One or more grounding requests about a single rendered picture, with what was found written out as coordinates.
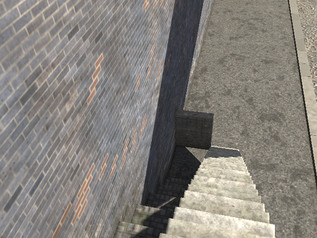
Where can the stairs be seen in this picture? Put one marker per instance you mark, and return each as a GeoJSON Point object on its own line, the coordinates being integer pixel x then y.
{"type": "Point", "coordinates": [221, 201]}

